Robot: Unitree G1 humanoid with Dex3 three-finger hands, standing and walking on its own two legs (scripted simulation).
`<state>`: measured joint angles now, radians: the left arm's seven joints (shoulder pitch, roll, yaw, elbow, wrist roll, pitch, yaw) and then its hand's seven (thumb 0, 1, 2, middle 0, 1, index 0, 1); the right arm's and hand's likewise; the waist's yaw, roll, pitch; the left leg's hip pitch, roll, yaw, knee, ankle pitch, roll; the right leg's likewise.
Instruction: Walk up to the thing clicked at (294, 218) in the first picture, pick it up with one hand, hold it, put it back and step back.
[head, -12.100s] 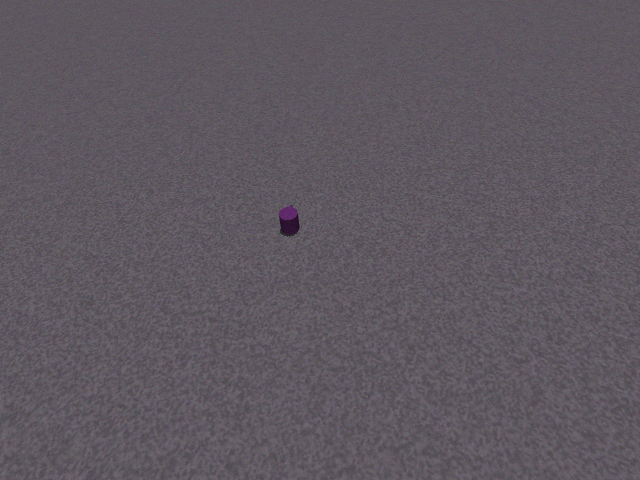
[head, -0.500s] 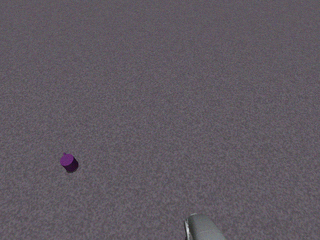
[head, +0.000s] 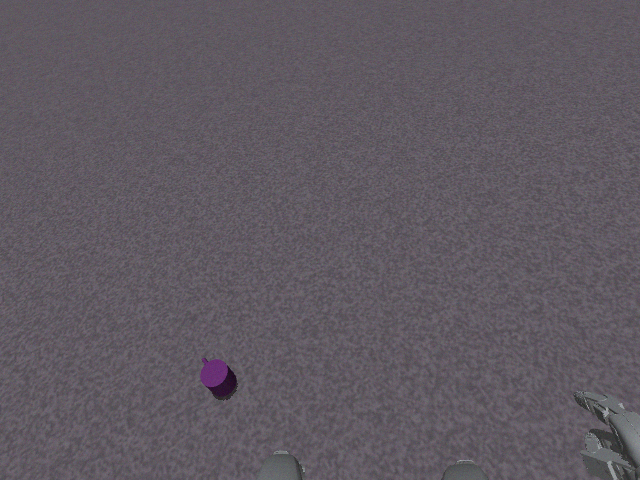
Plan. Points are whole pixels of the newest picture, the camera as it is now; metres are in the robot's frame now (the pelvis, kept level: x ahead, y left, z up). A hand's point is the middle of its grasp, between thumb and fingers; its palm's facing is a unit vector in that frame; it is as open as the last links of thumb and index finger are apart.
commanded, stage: walk up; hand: left
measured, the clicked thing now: (215, 374) +0.51 +0.44 -0.68
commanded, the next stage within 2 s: none
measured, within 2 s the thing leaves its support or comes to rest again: neither
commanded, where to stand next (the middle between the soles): +0.03 +0.46 m, yaw -37 degrees
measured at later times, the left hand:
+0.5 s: hand out of the picture +0.17 +0.52 -0.09, palm faces -0.21 -0.77 -0.60, open 7.4 cm
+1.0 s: hand out of the picture +0.21 +0.77 -0.12, palm faces -0.43 -0.76 -0.49, open 7.4 cm
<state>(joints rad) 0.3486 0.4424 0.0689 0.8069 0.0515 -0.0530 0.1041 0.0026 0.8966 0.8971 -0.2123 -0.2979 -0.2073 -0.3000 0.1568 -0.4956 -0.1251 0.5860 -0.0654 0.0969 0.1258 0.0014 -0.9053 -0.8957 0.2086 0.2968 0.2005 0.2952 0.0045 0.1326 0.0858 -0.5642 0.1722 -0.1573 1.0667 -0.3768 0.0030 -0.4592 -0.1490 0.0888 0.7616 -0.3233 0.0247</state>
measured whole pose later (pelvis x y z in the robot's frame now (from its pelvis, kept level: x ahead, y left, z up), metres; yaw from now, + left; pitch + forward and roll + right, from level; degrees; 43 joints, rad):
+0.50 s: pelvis +0.02 +0.24 +0.00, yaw -13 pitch -2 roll -2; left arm 0.30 0.40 0.05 0.74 0.01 -0.05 0.13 0.00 0.90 0.90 -0.21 -0.30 -0.21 -0.30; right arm 0.27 -0.44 -0.09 0.64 -0.07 0.14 0.05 0.00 -0.91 -0.90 0.21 0.30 0.20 0.29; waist -0.04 0.16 0.19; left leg -0.64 0.03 -0.05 1.41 -0.50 -0.01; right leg -0.48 0.01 -0.06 0.82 -0.30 -0.03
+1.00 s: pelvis +0.01 +0.53 +0.02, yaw -27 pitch -1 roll -2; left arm 0.25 0.45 0.06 0.84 -0.02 0.00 0.10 0.00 0.91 0.90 -0.20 -0.30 -0.20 -0.30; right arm 0.30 -0.36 -0.05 0.72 -0.05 0.07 0.03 0.00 -0.90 -0.90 0.21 0.30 0.20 0.30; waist -0.05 0.01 0.17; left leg -0.40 0.03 0.14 0.78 -0.37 0.08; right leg -0.60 0.09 0.04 1.23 -0.42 -0.02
